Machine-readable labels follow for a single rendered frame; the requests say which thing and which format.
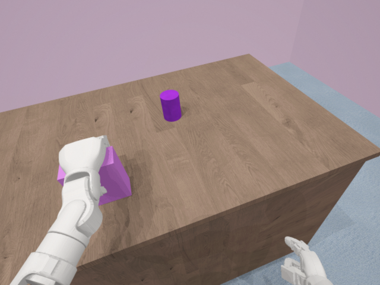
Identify table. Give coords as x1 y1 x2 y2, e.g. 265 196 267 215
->
0 54 380 285

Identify robot right hand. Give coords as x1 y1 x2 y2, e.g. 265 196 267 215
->
281 236 327 285

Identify robot left hand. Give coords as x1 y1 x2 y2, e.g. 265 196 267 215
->
59 135 110 196

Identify left robot forearm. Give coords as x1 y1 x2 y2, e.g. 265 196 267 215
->
10 167 103 285

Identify sponge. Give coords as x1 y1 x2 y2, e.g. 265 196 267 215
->
57 146 132 206

